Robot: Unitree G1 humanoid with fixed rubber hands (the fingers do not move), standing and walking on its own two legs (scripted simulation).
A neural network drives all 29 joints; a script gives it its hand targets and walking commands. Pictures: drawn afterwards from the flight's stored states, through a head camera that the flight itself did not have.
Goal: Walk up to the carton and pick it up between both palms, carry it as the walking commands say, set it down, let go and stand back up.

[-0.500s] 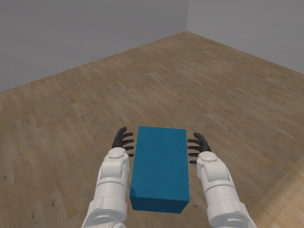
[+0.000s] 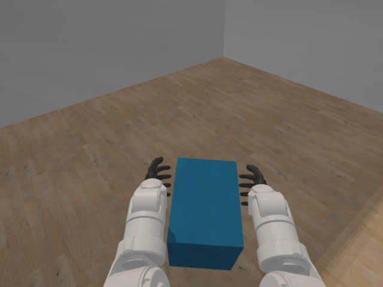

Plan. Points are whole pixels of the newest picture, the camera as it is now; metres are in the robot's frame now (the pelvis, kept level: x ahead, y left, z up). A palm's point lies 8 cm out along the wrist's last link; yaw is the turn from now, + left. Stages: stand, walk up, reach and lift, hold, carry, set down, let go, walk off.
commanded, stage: reach and lift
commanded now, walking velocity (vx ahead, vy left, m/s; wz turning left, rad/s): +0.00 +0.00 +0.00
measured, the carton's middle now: (203, 212) +0.33 +0.01 -0.03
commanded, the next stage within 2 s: hold in 0.98 s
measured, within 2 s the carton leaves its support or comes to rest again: neither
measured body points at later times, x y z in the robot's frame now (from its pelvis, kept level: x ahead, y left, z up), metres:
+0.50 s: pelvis +0.01 +0.00 +0.00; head -0.05 +0.00 +0.45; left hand +0.34 +0.12 +0.07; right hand +0.33 -0.12 +0.05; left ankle +0.04 +0.13 -0.74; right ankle +0.05 -0.12 -0.74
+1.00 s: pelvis +0.00 +0.00 +0.00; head -0.07 +0.00 +0.45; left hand +0.32 +0.13 +0.07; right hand +0.32 -0.12 +0.05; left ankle +0.04 +0.13 -0.74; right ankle +0.05 -0.12 -0.74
